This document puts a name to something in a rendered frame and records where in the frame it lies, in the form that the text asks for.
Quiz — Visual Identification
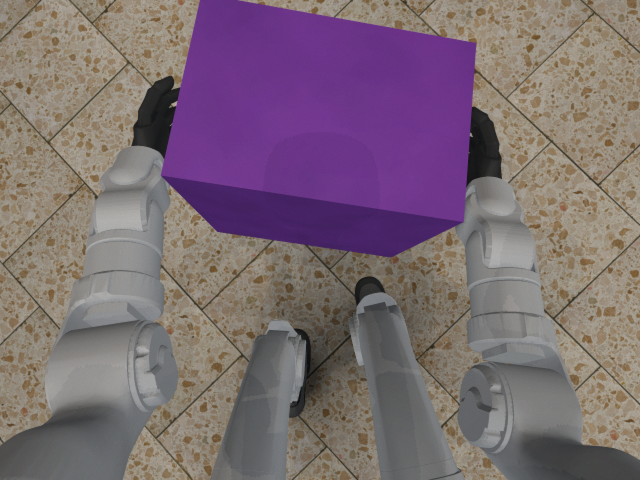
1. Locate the carton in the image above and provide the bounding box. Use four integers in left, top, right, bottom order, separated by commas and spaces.
161, 0, 476, 257

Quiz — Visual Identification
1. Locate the robot left hand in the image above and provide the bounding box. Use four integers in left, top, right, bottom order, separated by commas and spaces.
132, 76, 180, 158

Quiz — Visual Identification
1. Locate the robot right hand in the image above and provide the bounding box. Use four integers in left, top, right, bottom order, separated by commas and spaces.
466, 107, 502, 188

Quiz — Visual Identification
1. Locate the right robot forearm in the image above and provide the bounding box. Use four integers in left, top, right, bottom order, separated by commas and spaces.
455, 177, 583, 437

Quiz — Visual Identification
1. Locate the left robot forearm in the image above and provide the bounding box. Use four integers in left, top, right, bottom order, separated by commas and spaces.
45, 146, 170, 412

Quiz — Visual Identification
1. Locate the right robot upper arm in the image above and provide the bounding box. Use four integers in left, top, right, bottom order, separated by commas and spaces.
457, 361, 640, 480

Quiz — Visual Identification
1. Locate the robot right shin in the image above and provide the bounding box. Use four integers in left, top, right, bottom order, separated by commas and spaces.
356, 292, 410, 340

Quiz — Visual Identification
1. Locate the right robot foot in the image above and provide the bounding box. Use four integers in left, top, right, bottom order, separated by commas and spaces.
355, 276, 386, 305

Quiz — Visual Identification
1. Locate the left robot upper arm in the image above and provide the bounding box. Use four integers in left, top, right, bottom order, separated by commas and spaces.
0, 319, 178, 480

